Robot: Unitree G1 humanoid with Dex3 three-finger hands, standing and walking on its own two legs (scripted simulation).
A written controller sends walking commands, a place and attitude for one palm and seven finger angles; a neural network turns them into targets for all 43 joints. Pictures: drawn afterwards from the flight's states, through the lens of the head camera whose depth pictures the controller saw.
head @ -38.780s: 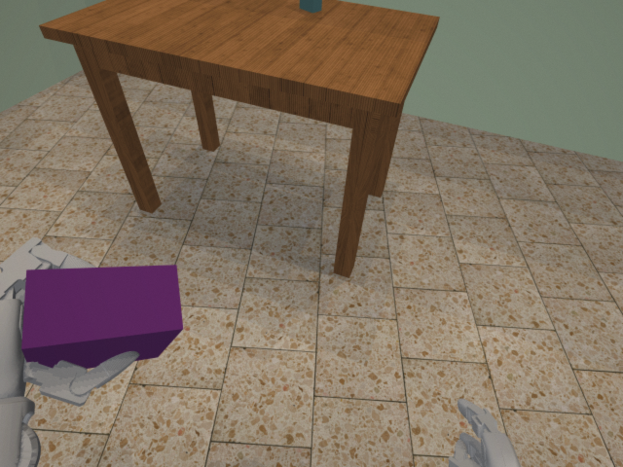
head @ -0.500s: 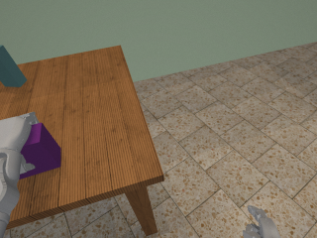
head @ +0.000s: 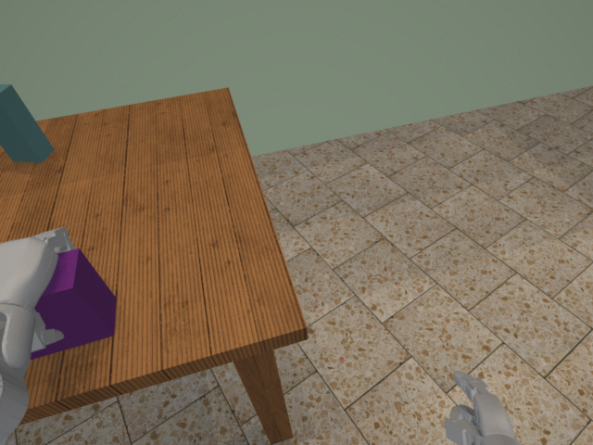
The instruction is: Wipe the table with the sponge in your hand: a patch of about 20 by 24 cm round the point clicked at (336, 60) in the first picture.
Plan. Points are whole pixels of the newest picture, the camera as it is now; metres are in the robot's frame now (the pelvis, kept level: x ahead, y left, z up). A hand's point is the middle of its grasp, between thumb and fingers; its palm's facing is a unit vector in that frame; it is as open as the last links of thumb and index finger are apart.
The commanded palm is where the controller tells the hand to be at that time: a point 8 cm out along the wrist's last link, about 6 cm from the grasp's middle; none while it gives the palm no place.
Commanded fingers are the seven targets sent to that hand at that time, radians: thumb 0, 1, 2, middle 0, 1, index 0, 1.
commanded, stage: lift the sponge slowly off the table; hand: left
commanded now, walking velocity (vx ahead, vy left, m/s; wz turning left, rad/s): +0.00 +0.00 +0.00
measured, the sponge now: (53, 315) +0.22 +0.37 +0.07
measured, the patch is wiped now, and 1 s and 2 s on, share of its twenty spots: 1.00 1.00 1.00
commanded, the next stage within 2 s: bring the sponge back beside the body in 1.88 s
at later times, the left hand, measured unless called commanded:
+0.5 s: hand (29, 304) +0.20 +0.35 +0.12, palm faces +0.02 +0.01 -1.00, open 10.5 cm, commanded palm +0.17 +0.36 +0.19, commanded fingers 0.00 0.10 1.30 -1.20 -1.60 -1.20 -1.60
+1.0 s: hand (22, 279) +0.21 +0.34 +0.16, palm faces +0.07 +0.04 -1.00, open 10.5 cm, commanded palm +0.17 +0.35 +0.22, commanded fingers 0.00 0.10 1.30 -1.20 -1.60 -1.20 -1.60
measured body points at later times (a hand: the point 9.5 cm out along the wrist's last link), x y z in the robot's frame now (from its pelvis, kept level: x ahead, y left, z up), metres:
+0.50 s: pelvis -0.01 +0.00 +0.00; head -0.01 -0.03 +0.45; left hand +0.19 +0.35 +0.18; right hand +0.22 -0.21 -0.10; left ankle -0.04 +0.09 -0.74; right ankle -0.02 -0.13 -0.74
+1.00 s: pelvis -0.03 -0.01 +0.00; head -0.03 -0.04 +0.45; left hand +0.20 +0.33 +0.22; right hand +0.20 -0.22 -0.09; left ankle -0.04 +0.09 -0.74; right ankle -0.02 -0.13 -0.74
